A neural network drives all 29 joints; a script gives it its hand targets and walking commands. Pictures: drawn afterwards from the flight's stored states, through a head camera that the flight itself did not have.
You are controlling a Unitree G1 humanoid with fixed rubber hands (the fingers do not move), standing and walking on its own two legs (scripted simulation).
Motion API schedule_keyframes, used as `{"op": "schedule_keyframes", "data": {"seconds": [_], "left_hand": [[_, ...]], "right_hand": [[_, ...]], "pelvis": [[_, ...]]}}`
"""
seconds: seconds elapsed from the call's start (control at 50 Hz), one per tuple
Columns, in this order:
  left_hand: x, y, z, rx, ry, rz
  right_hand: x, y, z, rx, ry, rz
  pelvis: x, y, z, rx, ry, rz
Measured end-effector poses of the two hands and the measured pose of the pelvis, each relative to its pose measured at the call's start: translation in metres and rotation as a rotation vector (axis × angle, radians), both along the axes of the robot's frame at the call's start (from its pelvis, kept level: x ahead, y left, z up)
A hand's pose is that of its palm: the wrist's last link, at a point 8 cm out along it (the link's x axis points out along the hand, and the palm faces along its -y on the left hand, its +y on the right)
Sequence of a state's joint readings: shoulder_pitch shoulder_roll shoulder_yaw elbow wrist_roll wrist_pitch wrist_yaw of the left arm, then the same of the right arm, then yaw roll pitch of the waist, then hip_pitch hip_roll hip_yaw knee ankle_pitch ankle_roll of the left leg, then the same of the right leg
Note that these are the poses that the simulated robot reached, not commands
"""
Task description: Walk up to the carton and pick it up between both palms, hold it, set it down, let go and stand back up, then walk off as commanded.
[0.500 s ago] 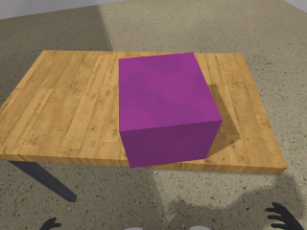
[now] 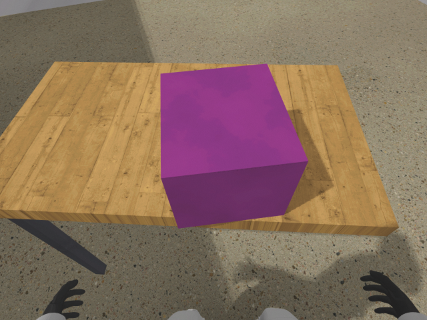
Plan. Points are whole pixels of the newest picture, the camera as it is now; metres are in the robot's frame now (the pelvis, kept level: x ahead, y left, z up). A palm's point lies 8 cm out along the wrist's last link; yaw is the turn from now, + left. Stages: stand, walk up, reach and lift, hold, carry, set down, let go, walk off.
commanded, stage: reach and lift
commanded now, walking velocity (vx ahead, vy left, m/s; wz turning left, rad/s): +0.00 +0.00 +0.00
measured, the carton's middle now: (223, 145) +0.43 +0.00 +0.06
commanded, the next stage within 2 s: none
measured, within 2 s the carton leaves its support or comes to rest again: neither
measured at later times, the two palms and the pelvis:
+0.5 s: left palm (69, 281) +0.20 +0.28 -0.02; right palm (416, 287) +0.17 -0.32 -0.02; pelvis +0.03 -0.02 +0.02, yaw -1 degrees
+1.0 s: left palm (90, 273) +0.20 +0.23 +0.02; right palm (404, 269) +0.18 -0.28 +0.03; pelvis +0.03 -0.01 +0.03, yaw -1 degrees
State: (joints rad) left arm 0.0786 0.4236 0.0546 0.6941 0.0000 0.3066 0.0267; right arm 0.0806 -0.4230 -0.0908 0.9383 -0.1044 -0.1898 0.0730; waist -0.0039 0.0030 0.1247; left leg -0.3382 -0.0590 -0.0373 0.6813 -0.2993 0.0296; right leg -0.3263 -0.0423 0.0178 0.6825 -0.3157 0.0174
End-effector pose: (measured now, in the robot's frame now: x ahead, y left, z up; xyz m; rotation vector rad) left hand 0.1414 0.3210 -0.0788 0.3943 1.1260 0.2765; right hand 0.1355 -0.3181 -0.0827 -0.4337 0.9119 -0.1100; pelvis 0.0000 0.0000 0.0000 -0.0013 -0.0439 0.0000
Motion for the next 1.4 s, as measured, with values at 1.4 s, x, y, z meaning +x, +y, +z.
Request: {"op": "schedule_keyframes", "data": {"seconds": [1.4], "left_hand": [[0.073, -0.125, 0.153, -0.226, -0.767, -0.194]], "right_hand": [[0.06, 0.063, 0.159, 0.348, -0.607, -0.025]], "pelvis": [[0.027, -0.016, 0.028, -0.009, -0.081, -0.025]]}}
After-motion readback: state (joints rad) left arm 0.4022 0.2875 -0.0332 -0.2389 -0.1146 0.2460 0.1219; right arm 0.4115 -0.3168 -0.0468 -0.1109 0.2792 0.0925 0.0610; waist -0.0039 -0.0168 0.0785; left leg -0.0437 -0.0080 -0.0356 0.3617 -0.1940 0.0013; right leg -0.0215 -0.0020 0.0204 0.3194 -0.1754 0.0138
